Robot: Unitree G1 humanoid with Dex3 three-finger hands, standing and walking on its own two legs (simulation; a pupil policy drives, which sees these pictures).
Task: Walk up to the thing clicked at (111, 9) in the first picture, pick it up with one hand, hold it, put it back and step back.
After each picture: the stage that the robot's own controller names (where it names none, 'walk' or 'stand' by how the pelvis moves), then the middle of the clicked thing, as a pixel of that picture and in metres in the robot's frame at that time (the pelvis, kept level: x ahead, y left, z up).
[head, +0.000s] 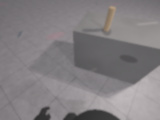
stand; (108, 19) +1.06 -0.14 +0.11
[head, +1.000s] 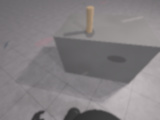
walk; (89, 20) +0.95 +0.11 +0.13
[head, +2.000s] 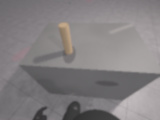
stand; (66, 40) +0.56 +0.25 +0.12
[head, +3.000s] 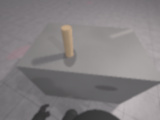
stand; (68, 43) +0.54 +0.21 +0.11
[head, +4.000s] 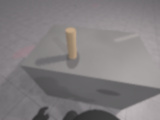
stand; (71, 45) +0.53 +0.19 +0.11
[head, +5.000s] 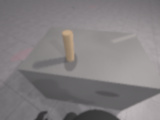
stand; (69, 47) +0.51 +0.20 +0.11
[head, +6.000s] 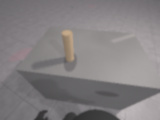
stand; (68, 47) +0.50 +0.20 +0.11
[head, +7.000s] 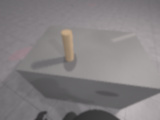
stand; (68, 47) +0.50 +0.21 +0.11
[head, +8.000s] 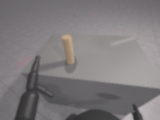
rise first; (68, 50) +0.50 +0.24 +0.11
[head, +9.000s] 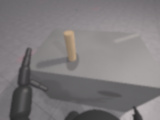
go down; (70, 47) +0.51 +0.23 +0.11
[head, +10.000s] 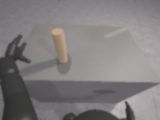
go down; (60, 48) +0.47 +0.22 +0.12
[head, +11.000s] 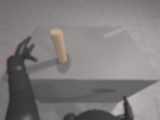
close in; (59, 47) +0.48 +0.22 +0.12
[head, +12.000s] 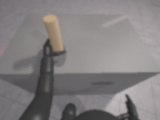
close; (55, 38) +0.50 +0.23 +0.15
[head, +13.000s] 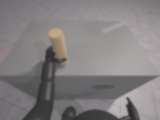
close; (60, 50) +0.42 +0.20 +0.15
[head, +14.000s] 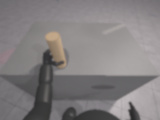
lift; (57, 53) +0.40 +0.22 +0.15
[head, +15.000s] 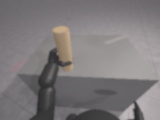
lift; (64, 52) +0.33 +0.16 +0.26
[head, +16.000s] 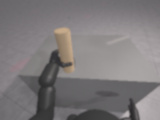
hold; (66, 53) +0.33 +0.16 +0.24
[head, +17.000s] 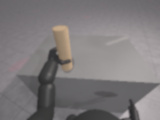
crouch; (64, 51) +0.34 +0.17 +0.25
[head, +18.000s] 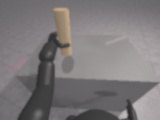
crouch; (64, 35) +0.41 +0.18 +0.31
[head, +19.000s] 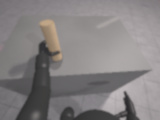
lower; (53, 43) +0.48 +0.22 +0.13
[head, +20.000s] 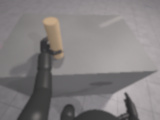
lower; (55, 41) +0.47 +0.21 +0.16
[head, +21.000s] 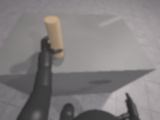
lower; (55, 40) +0.48 +0.21 +0.16
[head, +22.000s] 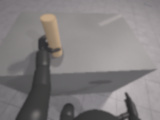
lower; (53, 39) +0.48 +0.22 +0.16
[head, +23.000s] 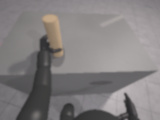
loosen; (55, 39) +0.48 +0.22 +0.16
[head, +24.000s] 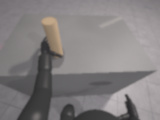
withdraw; (54, 41) +0.47 +0.22 +0.16
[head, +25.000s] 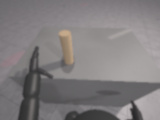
sink last; (67, 49) +0.46 +0.20 +0.14
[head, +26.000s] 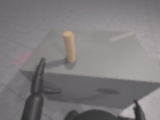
stand; (70, 48) +0.50 +0.21 +0.12
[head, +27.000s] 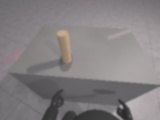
stand; (65, 48) +0.47 +0.22 +0.11
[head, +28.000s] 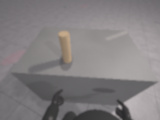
stand; (65, 48) +0.49 +0.22 +0.11
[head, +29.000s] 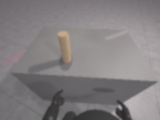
stand; (65, 48) +0.48 +0.22 +0.11
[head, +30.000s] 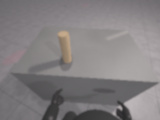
stand; (65, 49) +0.48 +0.22 +0.11
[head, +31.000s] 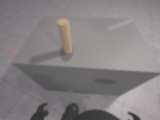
walk; (65, 38) +0.53 +0.22 +0.12
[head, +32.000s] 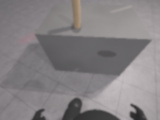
walk; (76, 14) +0.86 +0.22 +0.14
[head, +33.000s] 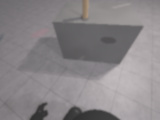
stand; (85, 6) +1.19 +0.18 +0.13
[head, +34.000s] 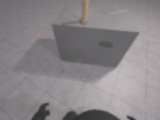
stand; (84, 11) +1.17 +0.17 +0.11
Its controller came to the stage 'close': yes
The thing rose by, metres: 0.21
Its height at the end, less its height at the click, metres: +0.00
